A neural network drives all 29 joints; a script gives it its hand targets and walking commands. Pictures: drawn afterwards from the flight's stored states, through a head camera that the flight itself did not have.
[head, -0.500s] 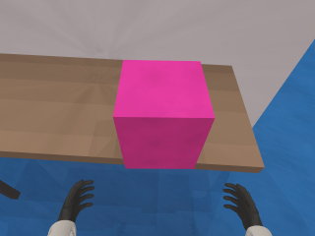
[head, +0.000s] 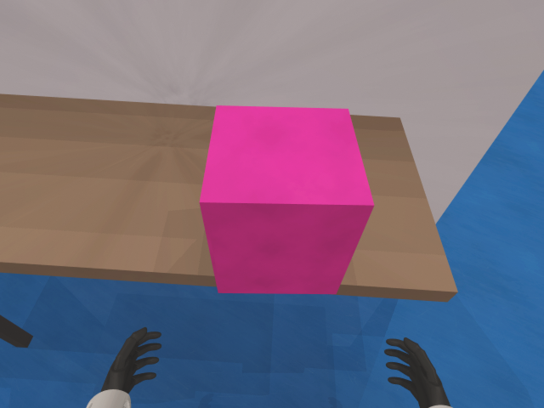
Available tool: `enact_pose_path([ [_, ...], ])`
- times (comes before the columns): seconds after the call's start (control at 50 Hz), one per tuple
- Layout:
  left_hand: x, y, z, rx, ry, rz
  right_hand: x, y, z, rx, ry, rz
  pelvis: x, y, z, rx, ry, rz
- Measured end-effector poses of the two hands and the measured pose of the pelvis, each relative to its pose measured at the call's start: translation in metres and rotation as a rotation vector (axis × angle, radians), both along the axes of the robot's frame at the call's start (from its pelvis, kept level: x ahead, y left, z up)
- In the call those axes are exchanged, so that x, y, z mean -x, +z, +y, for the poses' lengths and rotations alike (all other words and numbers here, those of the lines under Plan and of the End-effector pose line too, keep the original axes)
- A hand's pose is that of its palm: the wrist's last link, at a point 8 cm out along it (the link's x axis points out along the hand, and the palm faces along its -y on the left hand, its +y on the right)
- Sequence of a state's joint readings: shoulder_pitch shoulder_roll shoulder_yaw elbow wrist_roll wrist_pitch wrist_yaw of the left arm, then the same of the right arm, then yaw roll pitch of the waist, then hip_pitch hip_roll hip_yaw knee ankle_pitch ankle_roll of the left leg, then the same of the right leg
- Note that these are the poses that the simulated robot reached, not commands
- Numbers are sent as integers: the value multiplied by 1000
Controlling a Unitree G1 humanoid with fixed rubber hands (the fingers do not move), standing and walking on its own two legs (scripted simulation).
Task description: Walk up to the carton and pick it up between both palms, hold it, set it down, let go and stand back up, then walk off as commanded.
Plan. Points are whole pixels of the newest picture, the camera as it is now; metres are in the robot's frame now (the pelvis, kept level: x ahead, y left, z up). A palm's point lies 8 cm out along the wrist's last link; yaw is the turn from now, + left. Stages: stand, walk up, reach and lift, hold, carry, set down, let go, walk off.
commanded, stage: set down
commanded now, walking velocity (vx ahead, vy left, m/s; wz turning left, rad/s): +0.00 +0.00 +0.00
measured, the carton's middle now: (279, 205) +0.40 +0.01 +0.04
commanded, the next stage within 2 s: let go in 0.30 s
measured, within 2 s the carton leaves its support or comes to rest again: neither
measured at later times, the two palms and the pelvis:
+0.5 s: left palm (125, 400) +0.13 +0.22 -0.08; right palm out of the picture +0.13 -0.23 -0.09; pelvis -0.02 -0.01 +0.00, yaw +0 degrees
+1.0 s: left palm out of the picture +0.08 +0.27 -0.10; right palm out of the picture +0.07 -0.30 -0.11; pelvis -0.02 -0.01 -0.01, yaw +1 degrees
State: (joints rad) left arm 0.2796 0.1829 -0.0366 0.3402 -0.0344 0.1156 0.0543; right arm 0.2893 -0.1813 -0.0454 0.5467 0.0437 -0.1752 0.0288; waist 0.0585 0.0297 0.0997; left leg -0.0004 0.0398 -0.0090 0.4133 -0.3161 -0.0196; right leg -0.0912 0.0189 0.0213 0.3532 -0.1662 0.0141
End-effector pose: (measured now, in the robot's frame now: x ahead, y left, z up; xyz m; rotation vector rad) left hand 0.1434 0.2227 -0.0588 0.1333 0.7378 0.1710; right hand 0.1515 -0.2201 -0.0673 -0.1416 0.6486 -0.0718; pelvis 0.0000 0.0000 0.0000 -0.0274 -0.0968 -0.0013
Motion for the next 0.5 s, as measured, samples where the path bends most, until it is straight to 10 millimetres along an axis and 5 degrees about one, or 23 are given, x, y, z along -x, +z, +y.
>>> enact_pose_path([
  [0.5,12,-21,-6,-8,-34,88,20,-19,-7,24,2,72,16,-3,-7,-12,10,-13],
])
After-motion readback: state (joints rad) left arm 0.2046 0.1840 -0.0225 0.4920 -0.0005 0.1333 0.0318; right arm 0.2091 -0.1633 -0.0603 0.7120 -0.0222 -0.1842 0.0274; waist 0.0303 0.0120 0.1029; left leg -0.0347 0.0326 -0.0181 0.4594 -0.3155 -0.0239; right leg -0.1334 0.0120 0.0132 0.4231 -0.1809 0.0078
